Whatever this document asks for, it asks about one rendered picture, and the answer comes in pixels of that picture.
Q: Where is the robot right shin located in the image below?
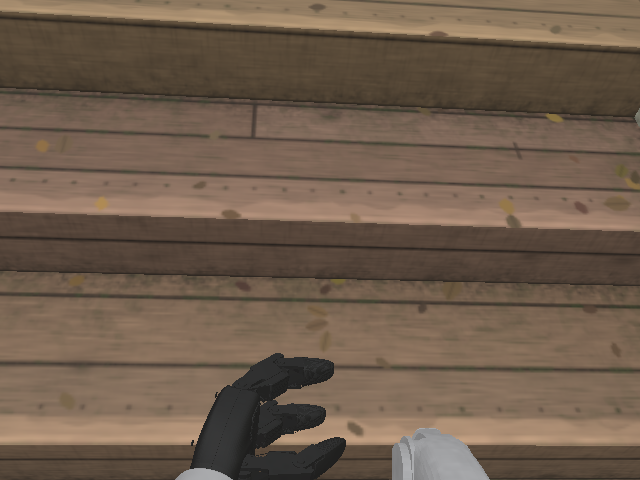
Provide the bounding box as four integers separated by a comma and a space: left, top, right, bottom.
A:
412, 428, 470, 450

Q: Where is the right robot thigh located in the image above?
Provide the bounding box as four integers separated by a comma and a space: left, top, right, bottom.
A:
392, 433, 490, 480

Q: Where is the left robot hand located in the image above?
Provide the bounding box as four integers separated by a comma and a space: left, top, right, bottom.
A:
190, 353, 346, 480

